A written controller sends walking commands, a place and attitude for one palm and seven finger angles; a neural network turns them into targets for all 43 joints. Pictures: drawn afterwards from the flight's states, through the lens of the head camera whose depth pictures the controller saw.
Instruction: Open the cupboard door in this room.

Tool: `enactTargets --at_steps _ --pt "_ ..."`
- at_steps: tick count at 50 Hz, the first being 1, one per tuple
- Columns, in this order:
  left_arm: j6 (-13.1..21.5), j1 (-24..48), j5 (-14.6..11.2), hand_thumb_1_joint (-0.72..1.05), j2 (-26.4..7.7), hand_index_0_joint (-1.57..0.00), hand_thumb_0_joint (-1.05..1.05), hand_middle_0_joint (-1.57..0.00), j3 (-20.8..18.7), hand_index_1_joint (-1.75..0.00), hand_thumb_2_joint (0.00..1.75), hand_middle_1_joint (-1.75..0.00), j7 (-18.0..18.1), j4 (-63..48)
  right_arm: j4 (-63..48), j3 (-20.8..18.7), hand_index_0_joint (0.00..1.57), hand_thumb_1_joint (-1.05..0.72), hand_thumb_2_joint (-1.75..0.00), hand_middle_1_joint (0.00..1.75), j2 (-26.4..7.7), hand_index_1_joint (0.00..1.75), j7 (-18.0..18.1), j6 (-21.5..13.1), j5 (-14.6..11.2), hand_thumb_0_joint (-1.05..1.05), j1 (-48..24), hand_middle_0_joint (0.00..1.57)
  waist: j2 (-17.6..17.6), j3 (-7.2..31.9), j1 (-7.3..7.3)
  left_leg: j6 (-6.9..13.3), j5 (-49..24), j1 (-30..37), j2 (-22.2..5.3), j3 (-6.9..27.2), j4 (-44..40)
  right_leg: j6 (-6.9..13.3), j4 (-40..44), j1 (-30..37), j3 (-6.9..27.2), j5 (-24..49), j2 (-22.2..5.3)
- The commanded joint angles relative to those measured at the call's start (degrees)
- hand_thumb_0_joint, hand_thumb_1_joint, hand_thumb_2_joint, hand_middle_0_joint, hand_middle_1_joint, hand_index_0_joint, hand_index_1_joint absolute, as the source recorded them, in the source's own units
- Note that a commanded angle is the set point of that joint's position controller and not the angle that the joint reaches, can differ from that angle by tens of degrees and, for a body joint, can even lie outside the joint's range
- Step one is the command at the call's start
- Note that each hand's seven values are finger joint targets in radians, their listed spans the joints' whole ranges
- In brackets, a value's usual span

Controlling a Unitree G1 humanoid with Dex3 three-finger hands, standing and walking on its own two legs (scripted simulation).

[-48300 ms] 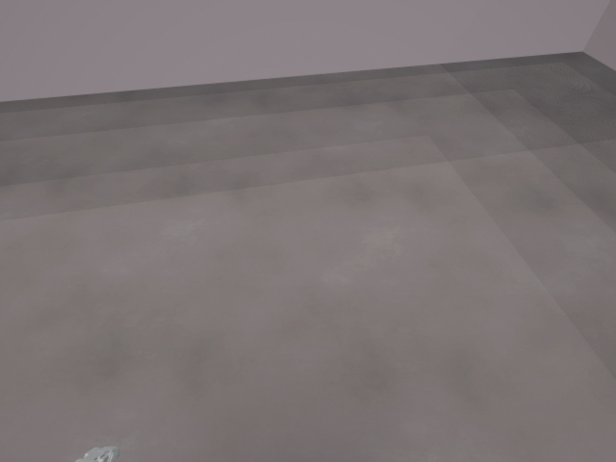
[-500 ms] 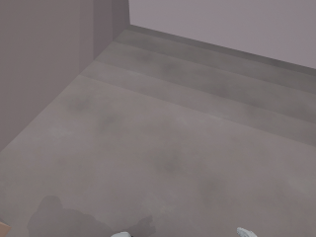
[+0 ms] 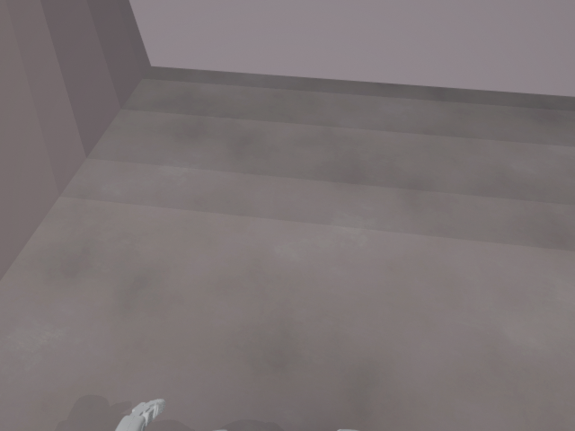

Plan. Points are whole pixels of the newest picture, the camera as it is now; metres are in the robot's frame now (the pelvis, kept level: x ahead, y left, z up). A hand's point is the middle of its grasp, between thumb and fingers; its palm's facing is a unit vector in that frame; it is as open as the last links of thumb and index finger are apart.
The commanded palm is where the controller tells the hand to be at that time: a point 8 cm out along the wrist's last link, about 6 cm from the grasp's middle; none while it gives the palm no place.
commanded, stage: walk to a spot facing it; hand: left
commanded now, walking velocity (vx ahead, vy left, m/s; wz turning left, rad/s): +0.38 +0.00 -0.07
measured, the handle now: out of the picture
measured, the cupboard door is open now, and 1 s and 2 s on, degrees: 45 45 45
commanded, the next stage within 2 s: turn to face it in 0.32 s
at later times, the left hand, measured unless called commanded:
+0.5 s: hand (186, 342) +0.28 +0.19 -0.16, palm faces -0.04 -0.98 -0.18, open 7.4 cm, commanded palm none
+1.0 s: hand (197, 272) +0.43 +0.19 -0.17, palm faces +0.20 -0.96 -0.22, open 7.4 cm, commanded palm none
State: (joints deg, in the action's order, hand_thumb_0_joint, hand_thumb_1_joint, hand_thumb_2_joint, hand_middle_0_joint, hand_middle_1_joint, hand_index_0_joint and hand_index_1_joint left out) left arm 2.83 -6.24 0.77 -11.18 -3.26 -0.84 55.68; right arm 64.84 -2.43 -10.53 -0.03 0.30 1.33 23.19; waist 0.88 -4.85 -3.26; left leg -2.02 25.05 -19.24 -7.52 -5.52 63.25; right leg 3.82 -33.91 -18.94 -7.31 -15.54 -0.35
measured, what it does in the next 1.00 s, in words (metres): walks ahead: left foot, then right foot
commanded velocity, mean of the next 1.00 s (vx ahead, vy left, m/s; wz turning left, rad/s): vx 0.12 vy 0.00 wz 0.28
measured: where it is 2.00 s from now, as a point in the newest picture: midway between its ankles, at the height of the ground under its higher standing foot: (322, 348)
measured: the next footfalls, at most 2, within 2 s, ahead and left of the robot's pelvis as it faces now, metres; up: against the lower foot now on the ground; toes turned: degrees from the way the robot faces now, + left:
left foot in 0.28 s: +0.30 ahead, +0.14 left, +0.00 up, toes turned +5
right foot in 0.58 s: +0.37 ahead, -0.15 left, +0.00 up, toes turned -10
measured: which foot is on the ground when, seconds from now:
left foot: up 0.00-0.26, down 0.28-0.58, up 0.60-0.82, down 0.84-1.00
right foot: down 0.00-0.28, up 0.30-0.56, down 0.58-0.84, up 0.86-1.00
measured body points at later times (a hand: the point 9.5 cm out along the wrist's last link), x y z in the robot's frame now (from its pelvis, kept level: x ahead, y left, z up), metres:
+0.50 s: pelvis +0.24 +0.01 +0.01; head +0.26 +0.00 +0.46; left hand +0.29 +0.24 -0.14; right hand +0.27 -0.23 -0.14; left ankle +0.26 +0.13 -0.73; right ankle +0.25 -0.11 -0.68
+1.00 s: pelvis +0.37 -0.02 +0.00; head +0.42 +0.00 +0.45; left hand +0.42 +0.24 -0.15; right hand +0.47 -0.25 -0.14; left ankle +0.37 +0.09 -0.73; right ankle +0.34 -0.16 -0.66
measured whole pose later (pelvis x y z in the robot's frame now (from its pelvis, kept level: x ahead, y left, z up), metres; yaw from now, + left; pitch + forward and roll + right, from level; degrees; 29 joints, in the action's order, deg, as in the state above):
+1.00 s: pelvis +0.37 -0.02 +0.00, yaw +11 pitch +2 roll +0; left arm -2.9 -7.5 0.8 -12.9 -4.1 1.0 55.9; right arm 54.6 -2.4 -10.3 0.8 0.0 1.8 12.1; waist -1.9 -3.2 -2.1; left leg 1.0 15.9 -20.2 -1.7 -4.5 33.9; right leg -4.8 -62.0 -26.1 -2.9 -27.9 -4.5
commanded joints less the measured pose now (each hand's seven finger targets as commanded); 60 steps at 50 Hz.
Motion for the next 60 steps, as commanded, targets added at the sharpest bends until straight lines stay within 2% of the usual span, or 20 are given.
enactTargets --at_steps 1,9,12,14,15,21,26,29,30,32,34,40,41,42,43,49,56,57,58,60 --pt "1.0 -8.5 0.3 0.90 -5.8 -0.20 0.00 -0.20 -1.5 -0.30 0.90 -0.30 1.1 1.0 -5.7 -0.9 0.20 -0.90 -0.90 0.30 -1.4 0.30 -0.2 -2.0 0.3 0.00 -2.2 0.20 -6.6 3.5 2.35 -0.4 -5.7 -10.9 -2.6 2.1 -4.5 7.3 23.6 7.4 15.3 4.0 -15.6" --pt "2.3 -13.5 0.1 0.90 -7.1 -0.20 0.00 -0.20 -1.7 -0.30 0.90 -0.30 0.7 5.1 -10.4 -1.0 0.20 -0.90 -0.90 0.30 -1.4 0.30 -1.5 -3.4 -0.1 0.00 -13.3 0.20 -6.5 2.2 4.29 0.1 -13.3 -9.6 1.3 -1.3 -26.8 6.0 19.6 16.0 11.7 17.5 -13.7" --pt "1.9 -12.5 -0.2 0.90 -6.6 -0.20 0.00 -0.20 -1.7 -0.30 0.90 -0.30 0.9 5.3 -7.5 -1.6 0.20 -0.90 -0.90 0.30 -4.5 0.30 -0.6 -4.3 0.3 0.00 -4.9 0.20 -1.7 4.9 -0.84 2.1 -17.3 9.7 3.7 -2.6 -35.9 2.7 5.7 9.8 7.7 26.1 -9.8" --pt "1.7 -14.8 -0.7 0.90 -2.5 -0.20 0.00 -0.20 -0.8 -0.30 0.90 -0.30 0.2 2.9 -4.1 -3.9 0.20 -0.90 -0.90 0.30 -14.9 0.30 0.7 -4.4 1.5 0.00 10.5 0.20 17.2 15.8 -5.23 13.2 -17.2 33.1 -19.2 27.3 -43.2 -2.1 -27.7 -12.3 0.7 -12.4 1.9" --pt "1.8 -9.7 0.0 0.90 -3.0 -0.20 0.00 -0.20 -0.5 -0.30 0.90 -0.30 0.4 0.5 -4.5 -3.7 0.20 -0.90 -0.90 0.30 -14.9 0.30 1.0 -3.6 1.1 0.00 10.5 0.20 10.9 11.8 -5.65 15.6 -12.6 26.9 -22.1 31.5 -46.4 -1.5 -36.9 -16.2 6.0 -17.5 0.6" --pt "-1.3 -9.0 0.6 0.90 0.1 -0.20 0.00 -0.20 -0.8 -0.30 0.90 -0.30 -1.0 1.1 -8.0 -1.5 0.20 -0.90 -0.90 0.30 -7.5 0.30 1.4 -4.9 0.8 0.00 -5.3 0.20 6.8 3.4 3.10 8.6 -18.9 5.5 -13.0 4.6 -50.8 -3.7 -23.2 -10.2 6.2 -4.5 -7.1" --pt "-0.5 -13.7 1.0 0.90 -0.4 -0.20 0.00 -0.20 -0.4 -0.30 0.90 -0.30 -0.3 3.8 -6.9 -1.4 0.20 -0.90 -0.90 0.30 -7.0 0.30 0.9 -2.9 0.0 0.00 -7.3 0.20 2.8 5.0 5.41 6.1 -10.5 -2.8 -4.9 1.8 -41.8 -5.4 1.0 10.7 -1.3 5.7 -2.1" --pt "-0.4 -17.4 0.8 0.90 -13.0 -0.20 0.00 -0.20 -2.3 -0.30 0.90 -0.30 0.9 3.7 -9.0 -0.5 0.20 -0.90 -0.90 0.30 -2.2 0.30 0.0 -1.4 -0.6 0.00 -7.5 0.20 -17.0 5.5 7.68 0.4 10.7 -11.8 5.5 -3.1 -18.4 2.9 20.6 15.2 22.7 -2.7 -24.8" --pt "-0.9 -15.8 0.8 0.90 -12.4 -0.20 0.00 -0.20 -2.5 -0.30 0.90 -0.30 1.3 2.9 -9.5 -0.9 0.20 -0.90 -0.90 0.30 -2.7 0.30 0.0 -0.7 -0.5 0.00 -9.1 0.20 -14.2 4.6 7.92 0.7 11.3 -10.8 4.7 -0.6 -10.1 5.5 22.6 11.9 23.4 -3.8 -26.5" --pt "-0.6 -11.5 0.8 0.90 -9.4 -0.20 0.00 -0.20 -2.2 -0.30 0.90 -0.30 2.2 2.2 -8.9 -1.3 0.20 -0.90 -0.90 0.30 -4.3 0.30 0.5 -0.6 -0.7 0.00 -10.1 0.20 -20.3 4.0 6.41 0.1 7.5 -15.3 1.9 3.4 -1.1 6.1 18.1 14.4 17.4 17.1 -25.1" --pt "-0.8 -8.7 0.9 0.90 -8.0 -0.20 0.00 -0.20 -2.1 -0.30 0.90 -0.30 2.4 0.9 -8.3 -0.9 0.20 -0.90 -0.90 0.30 -2.4 0.30 0.1 -0.2 -0.9 0.00 -9.5 0.20 -12.6 6.3 4.90 -0.6 5.9 -11.4 1.6 2.5 -5.7 4.4 14.3 13.8 7.2 27.0 -22.9" --pt "-1.5 -6.3 0.1 0.90 -8.8 -0.20 0.00 -0.20 -2.6 -0.30 0.90 -0.30 2.2 -0.8 -9.1 -0.8 0.20 -0.90 -0.90 0.30 -2.2 0.30 -0.9 0.2 -0.3 0.00 -5.8 0.20 -7.1 7.0 2.51 -0.3 -13.2 2.8 5.2 -4.1 -33.3 -2.0 2.6 10.4 -4.0 26.4 -18.1" --pt "-1.8 -6.0 -0.2 0.90 -8.0 -0.20 0.00 -0.20 -2.5 -0.30 0.90 -0.30 2.1 -1.9 -9.0 -1.6 0.20 -0.90 -0.90 0.30 -5.8 0.30 -0.8 -0.1 0.0 0.00 -2.3 0.20 0.1 9.5 0.44 1.5 -25.1 10.3 1.9 0.4 -37.1 -4.4 -5.1 5.4 -5.4 19.1 -16.2" --pt "-2.3 -6.1 -0.8 0.90 -4.8 -0.20 0.00 -0.20 -2.0 -0.30 0.90 -0.30 1.9 -4.1 -9.4 -3.1 0.20 -0.90 -0.90 0.30 -12.0 0.30 -0.4 -0.5 0.7 0.00 1.2 0.20 16.9 11.7 -1.13 9.8 -46.0 17.5 -12.4 21.3 -39.7 -8.7 -17.8 -7.9 -6.2 -9.2 -8.2" --pt "-2.8 -2.4 -0.3 0.90 -4.8 -0.20 0.00 -0.20 -1.3 -0.30 0.90 -0.30 2.4 -6.5 -9.0 -3.8 0.20 -0.90 -0.90 0.30 -15.2 0.30 0.4 0.0 0.6 0.00 3.5 0.20 15.5 12.8 -3.15 15.8 -48.6 16.7 -19.0 28.5 -41.7 -8.4 -27.7 -11.1 1.6 -26.2 -5.2" --pt "-3.9 -0.9 -0.2 0.90 -4.3 -0.20 0.00 -0.20 -1.6 -0.30 0.90 -0.30 1.6 -5.5 -12.3 -2.9 0.20 -0.90 -0.90 0.30 -11.9 0.30 1.7 -0.7 0.4 0.00 -6.5 0.20 8.2 10.1 1.65 10.8 -48.2 13.7 -8.3 15.6 -39.6 -8.9 -25.5 -12.1 6.6 -10.8 -4.5" --pt "-3.3 -7.4 -0.2 0.90 -5.8 -0.20 0.00 -0.20 -2.0 -0.30 0.90 -0.30 1.6 -6.0 -15.8 -4.4 0.20 -0.90 -0.90 0.30 -13.5 0.30 0.7 1.1 0.0 0.00 -14.4 0.20 8.0 9.0 4.59 7.5 -28.8 1.9 -3.5 16.5 -36.6 -7.7 3.3 7.2 2.7 0.5 -0.4" --pt "-2.7 -9.8 0.3 0.90 -8.7 -0.20 0.00 -0.20 -2.6 -0.30 0.90 -0.30 1.9 -5.9 -16.7 -4.3 0.20 -0.90 -0.90 0.30 -11.6 0.30 0.4 1.2 -0.5 0.00 -15.4 0.20 1.3 8.6 5.95 4.3 -18.3 -4.4 0.6 13.7 -31.1 -6.5 12.5 14.0 7.4 4.4 -5.6" --pt "-2.2 -11.0 1.2 0.90 -14.8 -0.20 0.00 -0.20 -3.8 -0.30 0.90 -0.30 2.5 -6.0 -18.4 -3.6 0.20 -0.90 -0.90 0.30 -7.0 0.30 -0.2 1.3 -0.9 0.00 -15.0 0.20 -18.2 7.8 6.37 -0.5 3.2 -15.2 9.8 4.1 -17.3 -0.6 18.6 18.3 24.4 9.5 -22.0" --pt "-2.3 -8.9 0.8 0.90 -13.6 -0.20 0.00 -0.20 -3.3 -0.30 0.90 -0.30 3.0 -7.3 -19.1 -4.0 0.20 -0.90 -0.90 0.30 -8.1 0.30 -0.4 2.2 -0.5 0.00 -17.2 0.20 -16.7 6.4 5.71 0.0 10.1 -14.7 7.4 7.8 4.8 5.7 17.7 9.1 25.2 14.8 -27.1"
